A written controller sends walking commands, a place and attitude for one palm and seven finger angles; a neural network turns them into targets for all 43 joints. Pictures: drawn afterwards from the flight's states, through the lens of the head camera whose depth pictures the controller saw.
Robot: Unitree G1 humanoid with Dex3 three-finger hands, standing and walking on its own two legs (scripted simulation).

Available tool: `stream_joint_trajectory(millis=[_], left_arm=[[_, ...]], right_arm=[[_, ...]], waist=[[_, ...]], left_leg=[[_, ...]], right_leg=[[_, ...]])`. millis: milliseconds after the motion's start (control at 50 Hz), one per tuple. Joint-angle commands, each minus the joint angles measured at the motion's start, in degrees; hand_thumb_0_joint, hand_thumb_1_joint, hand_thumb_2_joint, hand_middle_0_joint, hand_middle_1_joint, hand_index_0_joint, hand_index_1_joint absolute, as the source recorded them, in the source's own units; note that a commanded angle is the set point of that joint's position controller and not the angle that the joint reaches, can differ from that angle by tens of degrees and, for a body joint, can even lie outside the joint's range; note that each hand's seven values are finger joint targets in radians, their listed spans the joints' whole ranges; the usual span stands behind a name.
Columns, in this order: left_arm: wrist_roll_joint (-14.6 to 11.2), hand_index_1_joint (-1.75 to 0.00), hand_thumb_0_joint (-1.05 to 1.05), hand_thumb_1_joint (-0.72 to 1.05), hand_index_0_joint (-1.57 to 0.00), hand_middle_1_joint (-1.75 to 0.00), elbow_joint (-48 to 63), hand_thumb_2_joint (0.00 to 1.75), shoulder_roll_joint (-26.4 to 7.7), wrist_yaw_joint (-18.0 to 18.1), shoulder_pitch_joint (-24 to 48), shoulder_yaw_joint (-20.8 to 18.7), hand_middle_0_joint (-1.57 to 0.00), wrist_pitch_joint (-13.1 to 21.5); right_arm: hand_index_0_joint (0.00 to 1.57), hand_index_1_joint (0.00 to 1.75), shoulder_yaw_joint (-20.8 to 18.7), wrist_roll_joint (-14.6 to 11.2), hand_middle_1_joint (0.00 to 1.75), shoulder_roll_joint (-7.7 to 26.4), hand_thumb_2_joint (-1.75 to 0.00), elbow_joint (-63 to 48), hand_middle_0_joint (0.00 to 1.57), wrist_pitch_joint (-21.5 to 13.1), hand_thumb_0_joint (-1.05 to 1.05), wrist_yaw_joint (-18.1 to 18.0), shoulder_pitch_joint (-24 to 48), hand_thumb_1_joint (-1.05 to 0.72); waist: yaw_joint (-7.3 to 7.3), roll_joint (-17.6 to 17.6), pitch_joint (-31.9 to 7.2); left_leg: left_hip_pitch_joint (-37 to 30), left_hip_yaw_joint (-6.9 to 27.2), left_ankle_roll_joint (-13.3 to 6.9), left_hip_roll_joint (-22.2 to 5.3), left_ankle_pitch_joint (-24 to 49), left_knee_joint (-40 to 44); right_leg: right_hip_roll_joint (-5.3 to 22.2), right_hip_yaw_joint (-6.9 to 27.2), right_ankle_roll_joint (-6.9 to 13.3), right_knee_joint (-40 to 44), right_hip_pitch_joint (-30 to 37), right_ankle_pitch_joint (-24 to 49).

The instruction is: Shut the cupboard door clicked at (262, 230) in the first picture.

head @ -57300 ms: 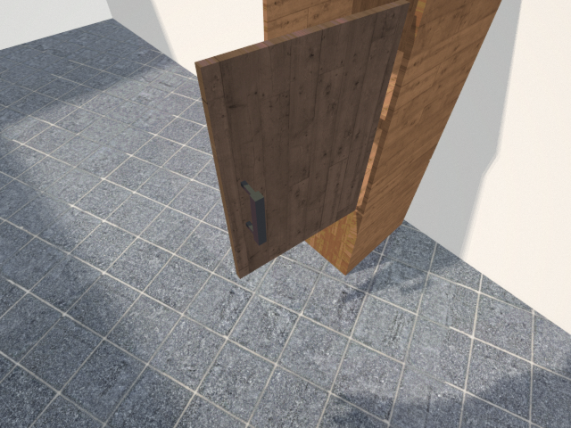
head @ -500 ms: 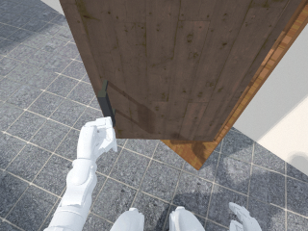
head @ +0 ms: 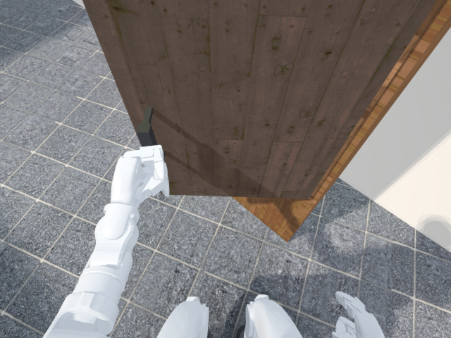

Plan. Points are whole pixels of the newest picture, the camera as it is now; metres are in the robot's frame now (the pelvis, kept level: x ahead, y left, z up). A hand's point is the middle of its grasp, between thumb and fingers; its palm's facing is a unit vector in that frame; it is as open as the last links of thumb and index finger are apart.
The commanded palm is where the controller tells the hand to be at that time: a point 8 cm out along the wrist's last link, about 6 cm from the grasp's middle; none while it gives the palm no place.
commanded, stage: push the door shut along its arc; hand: left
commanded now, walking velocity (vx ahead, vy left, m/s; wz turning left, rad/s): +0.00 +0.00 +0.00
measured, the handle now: (154, 144) +0.46 +0.15 +0.04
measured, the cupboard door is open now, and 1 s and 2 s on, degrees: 41 24 17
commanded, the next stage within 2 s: pull the fist back off the door in 1.64 s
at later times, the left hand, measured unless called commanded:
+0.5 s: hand (170, 154) +0.43 +0.12 +0.04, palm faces -0.20 -0.98 -0.05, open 3.2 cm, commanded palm +0.43 +0.15 +0.04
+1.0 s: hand (198, 128) +0.50 +0.07 +0.04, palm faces -0.34 -0.94 -0.04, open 3.1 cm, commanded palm +0.50 +0.11 +0.04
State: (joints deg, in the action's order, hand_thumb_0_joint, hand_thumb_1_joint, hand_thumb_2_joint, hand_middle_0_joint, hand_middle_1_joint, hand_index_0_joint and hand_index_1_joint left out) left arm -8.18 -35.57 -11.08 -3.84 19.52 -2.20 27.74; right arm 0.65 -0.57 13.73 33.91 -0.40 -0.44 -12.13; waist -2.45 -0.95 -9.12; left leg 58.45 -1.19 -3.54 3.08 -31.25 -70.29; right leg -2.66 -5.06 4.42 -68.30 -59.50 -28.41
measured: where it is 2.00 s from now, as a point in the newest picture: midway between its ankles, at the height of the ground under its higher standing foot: outside the picture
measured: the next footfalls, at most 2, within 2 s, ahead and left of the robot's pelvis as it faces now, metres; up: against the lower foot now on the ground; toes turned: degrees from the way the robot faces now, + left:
none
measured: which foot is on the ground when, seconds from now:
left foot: down 0.00-1.00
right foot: down 0.00-1.00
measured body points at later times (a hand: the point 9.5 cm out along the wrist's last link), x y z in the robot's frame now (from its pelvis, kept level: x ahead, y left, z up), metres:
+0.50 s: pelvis -0.01 +0.01 -0.01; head +0.10 +0.02 +0.43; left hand +0.44 +0.17 +0.04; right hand +0.06 -0.26 -0.13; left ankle +0.02 +0.08 -0.63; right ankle +0.04 -0.08 -0.63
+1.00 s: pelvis +0.00 +0.02 -0.02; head +0.14 +0.03 +0.41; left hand +0.51 +0.12 +0.04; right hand +0.01 -0.26 -0.13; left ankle +0.02 +0.08 -0.63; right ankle +0.04 -0.08 -0.63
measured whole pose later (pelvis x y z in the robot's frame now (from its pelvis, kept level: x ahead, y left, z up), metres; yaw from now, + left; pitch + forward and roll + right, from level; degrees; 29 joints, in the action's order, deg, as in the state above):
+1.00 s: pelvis +0.00 +0.02 -0.02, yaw -1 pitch +26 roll -3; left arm -6.0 -67.8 -18.4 -14.1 55.0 -6.7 25.9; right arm 0.6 -0.1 15.5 37.1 1.1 1.6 -19.9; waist -10.6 -2.9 -9.3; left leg 69.5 -1.2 -4.8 2.6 -31.9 -75.1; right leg -2.9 -5.5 3.4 -71.3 -69.8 -28.0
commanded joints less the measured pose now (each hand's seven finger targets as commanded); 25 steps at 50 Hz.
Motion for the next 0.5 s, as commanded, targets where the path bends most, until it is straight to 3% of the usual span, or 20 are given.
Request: stream_joint_trajectory(millis=[0, 60, 80, 140, 180, 220, 240, 300, 340, 380, 400, 420, 480], left_arm=[[-0.92, -1.50, 0.00, 0.90, -1.30, -1.50, 6.37, 0.90, -6.12, -2.91, 19.44, -3.30, -1.30, 2.79], [-1.23, -1.50, 0.00, 0.90, -1.30, -1.50, 5.22, 0.90, -5.35, -4.29, 23.89, -2.37, -1.30, 2.43], [-1.25, -1.50, 0.00, 0.90, -1.30, -1.50, 3.97, 0.90, -6.55, -4.56, 24.18, -3.57, -1.30, 2.24], [-0.98, -1.50, 0.00, 0.90, -1.30, -1.50, 2.08, 0.90, -4.87, -5.29, 29.60, -1.78, -1.30, 2.68], [-0.76, -1.50, 0.00, 0.90, -1.30, -1.50, 0.52, 0.90, -6.23, -5.65, 31.81, -2.46, -1.30, 3.02], [-0.47, -1.50, 0.00, 0.90, -1.30, -1.50, -1.02, 0.90, -4.36, -6.23, 33.66, -0.89, -1.30, 3.43], [-0.51, -1.50, 0.00, 0.90, -1.30, -1.50, -2.21, 0.90, -5.40, -6.43, 35.08, -1.74, -1.30, 3.51], [-0.29, -1.50, 0.00, 0.90, -1.30, -1.50, -3.87, 0.90, -5.67, -7.34, 41.21, -1.13, -1.30, 4.04], [-0.26, -1.50, 0.00, 0.90, -1.30, -1.50, -6.76, 0.90, -6.70, -7.61, 42.83, -2.00, -1.30, 4.18], [-0.12, -1.50, 0.00, 0.90, -1.30, -1.50, -6.50, 0.90, -7.07, -7.91, 46.90, -1.66, -1.30, 4.86], [0.07, -1.50, 0.00, 0.90, -1.30, -1.50, -7.23, 0.90, -7.87, -7.94, 47.34, -2.51, -1.30, 5.15], [0.24, -1.50, 0.00, 0.90, -1.30, -1.50, -8.27, 0.90, -5.32, -8.35, 47.07, -0.16, -1.30, 5.14], [0.07, -1.50, 0.00, 0.90, -1.30, -1.50, -10.81, 0.90, -5.58, -8.55, 51.13, -0.37, -1.30, 5.08]], right_arm=[[0.20, 0.30, -3.06, -0.68, 0.30, 8.52, -0.90, -5.43, 0.20, -1.93, 0.00, -0.49, -3.25, -0.90], [0.20, 0.30, -3.26, -0.85, 0.30, 8.61, -0.90, -5.08, 0.20, -1.76, 0.00, -0.26, -4.41, -0.90], [0.20, 0.30, -3.38, -0.82, 0.30, 8.98, -0.90, -4.99, 0.20, -1.73, 0.00, -0.30, -5.14, -0.90], [0.20, 0.30, -3.60, -0.89, 0.30, 9.04, -0.90, -4.29, 0.20, -1.67, 0.00, -0.19, -5.83, -0.90], [0.20, 0.30, -3.66, -0.87, 0.30, 9.54, -0.90, -3.87, 0.20, -1.69, 0.00, -0.19, -6.71, -0.90], [0.20, 0.30, -3.86, -0.84, 0.30, 9.50, -0.90, -3.37, 0.20, -1.65, 0.00, 0.11, -7.13, -0.90], [0.20, 0.30, -3.86, -0.88, 0.30, 9.76, -0.90, -3.18, 0.20, -1.59, 0.00, 0.12, -7.53, -0.90], [0.20, 0.30, -3.87, -0.89, 0.30, 10.05, -0.90, -2.42, 0.20, -1.66, 0.00, 0.16, -8.07, -0.90], [0.20, 0.30, -3.78, -0.97, 0.30, 10.28, -0.90, -2.09, 0.20, -1.49, 0.00, 0.14, -8.54, -0.90], [0.20, 0.30, -3.93, -0.78, 0.30, 10.64, -0.90, -1.81, 0.20, -1.67, 0.00, 0.13, -9.29, -0.90], [0.20, 0.30, -4.01, -0.74, 0.30, 10.78, -0.90, -1.46, 0.20, -1.67, 0.00, 0.22, -9.62, -0.90], [0.20, 0.30, -4.01, -0.83, 0.30, 10.68, -0.90, -1.46, 0.20, -1.62, 0.00, 0.47, -9.67, -0.90], [0.20, 0.30, -4.09, -0.63, 0.30, 11.35, -0.90, -0.93, 0.20, -1.54, 0.00, 0.60, -10.92, -0.90]], waist=[[-1.70, 0.48, -21.30], [-2.65, 0.01, -22.14], [-2.73, 0.85, -22.56], [-4.20, 0.84, -21.54], [-4.66, 0.73, -21.76], [-4.89, -0.70, -22.57], [-5.13, 0.59, -22.30], [-6.11, -2.06, -22.81], [-6.42, -1.02, -22.28], [-6.93, -2.96, -24.12], [-6.44, -3.94, -25.76], [-6.95, -4.17, -25.35], [-8.06, -3.89, -24.24]], left_leg=[[-7.20, 4.25, 1.73, -1.95, 12.60, 9.10], [-8.11, 4.48, 1.70, -1.99, 13.54, 8.95], [-8.35, 4.88, 1.65, -2.11, 14.17, 8.86], [-8.86, 5.25, 1.60, -2.20, 12.87, 8.82], [-9.17, 5.65, 1.50, -2.29, 13.09, 8.58], [-10.90, 6.04, 1.71, -2.28, 13.08, 8.70], [-10.30, 6.31, 1.67, -2.32, 12.52, 8.69], [-11.27, 6.76, 1.67, -2.34, 11.36, 8.48], [-10.61, 7.15, 1.62, -2.39, 10.39, 8.72], [-12.79, 7.97, 1.70, -2.46, 11.18, 8.61], [-14.19, 8.38, 2.01, -2.64, 12.04, 8.69], [-15.53, 8.87, 2.20, -2.81, 11.98, 9.08], [-16.12, 10.46, 2.29, -3.05, 11.26, 9.39]], right_leg=[[2.43, 8.03, -2.45, 10.26, 17.16, 13.83], [2.31, 7.65, -2.58, 9.95, 16.37, 14.87], [2.06, 7.25, -2.44, 9.55, 16.02, 15.38], [2.07, 6.88, -2.60, 9.74, 13.37, 13.56], [1.89, 6.73, -2.43, 9.48, 12.21, 13.39], [1.90, 6.29, -2.35, 9.26, 10.51, 12.60], [1.82, 6.22, -2.33, 9.25, 10.41, 11.89], [1.78, 6.06, -2.18, 9.00, 7.61, 10.03], [1.64, 5.97, -2.09, 9.07, 7.27, 8.82], [1.51, 5.52, -1.88, 8.28, 5.29, 8.91], [1.50, 5.34, -1.80, 7.78, 4.78, 9.24], [1.44, 4.89, -1.78, 7.81, 3.27, 8.89], [1.23, 4.23, -1.60, 7.17, 0.73, 8.12]])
